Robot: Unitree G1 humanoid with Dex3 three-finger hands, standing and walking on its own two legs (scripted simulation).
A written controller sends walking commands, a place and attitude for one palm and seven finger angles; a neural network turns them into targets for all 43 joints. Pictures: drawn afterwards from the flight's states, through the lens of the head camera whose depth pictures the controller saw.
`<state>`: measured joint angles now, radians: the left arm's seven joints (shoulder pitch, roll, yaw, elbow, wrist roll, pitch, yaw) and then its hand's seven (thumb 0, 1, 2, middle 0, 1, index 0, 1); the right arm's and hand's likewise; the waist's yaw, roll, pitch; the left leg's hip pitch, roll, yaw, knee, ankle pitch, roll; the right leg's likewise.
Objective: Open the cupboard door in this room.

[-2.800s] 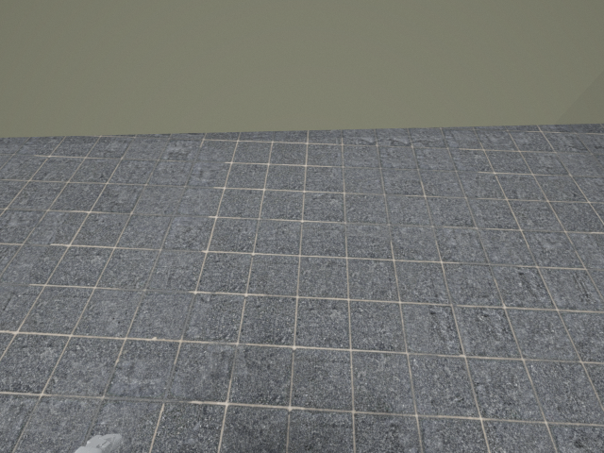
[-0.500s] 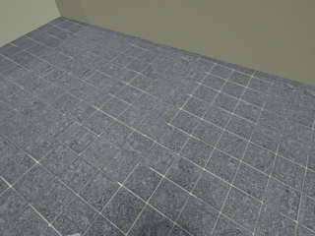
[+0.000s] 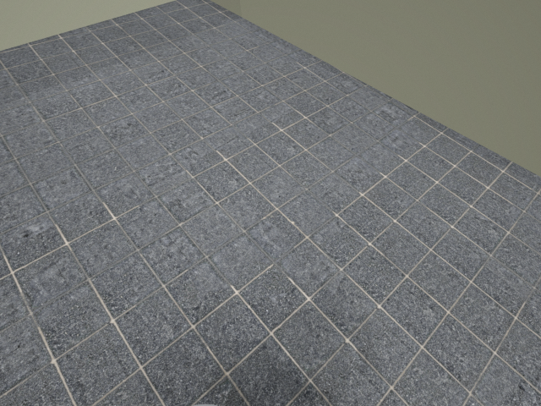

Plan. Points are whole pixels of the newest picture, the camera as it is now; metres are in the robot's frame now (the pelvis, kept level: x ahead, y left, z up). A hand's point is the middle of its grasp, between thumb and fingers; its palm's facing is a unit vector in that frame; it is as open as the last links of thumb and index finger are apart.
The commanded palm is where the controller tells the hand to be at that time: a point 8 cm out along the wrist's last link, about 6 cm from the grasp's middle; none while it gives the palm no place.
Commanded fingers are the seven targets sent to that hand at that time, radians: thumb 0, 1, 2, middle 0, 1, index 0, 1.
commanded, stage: turn or walk to find it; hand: left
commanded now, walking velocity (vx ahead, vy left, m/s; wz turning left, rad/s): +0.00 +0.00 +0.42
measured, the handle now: out of the picture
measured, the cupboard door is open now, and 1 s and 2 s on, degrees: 0 0 0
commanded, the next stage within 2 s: none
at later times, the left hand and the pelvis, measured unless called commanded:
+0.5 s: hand out of the picture +0.07 +0.20 -0.14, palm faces +0.20 -0.95 -0.26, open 7.4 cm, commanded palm none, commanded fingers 0.00 0.90 0.90 -0.20 -0.30 -0.20 -0.30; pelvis -0.01 -0.01 +0.01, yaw +11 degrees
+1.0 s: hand out of the picture -0.12 +0.23 -0.18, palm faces +0.45 -0.86 -0.24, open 7.4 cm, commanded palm none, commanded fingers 0.00 0.90 0.90 -0.20 -0.30 -0.20 -0.30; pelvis -0.04 +0.02 +0.01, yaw +24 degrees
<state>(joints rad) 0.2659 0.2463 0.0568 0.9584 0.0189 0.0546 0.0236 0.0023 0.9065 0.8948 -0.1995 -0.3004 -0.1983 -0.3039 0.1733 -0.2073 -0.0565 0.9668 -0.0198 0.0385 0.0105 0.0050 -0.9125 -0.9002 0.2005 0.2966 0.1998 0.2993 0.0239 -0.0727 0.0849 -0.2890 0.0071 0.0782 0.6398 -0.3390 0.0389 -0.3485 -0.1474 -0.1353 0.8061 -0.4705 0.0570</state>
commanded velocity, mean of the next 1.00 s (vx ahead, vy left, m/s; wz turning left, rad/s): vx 0.00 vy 0.00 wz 0.42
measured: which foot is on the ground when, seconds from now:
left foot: down 0.00-0.50, up 0.52-0.88, down 0.90-1.00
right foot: up 0.00-0.48, down 0.50-0.90, up 0.92-1.00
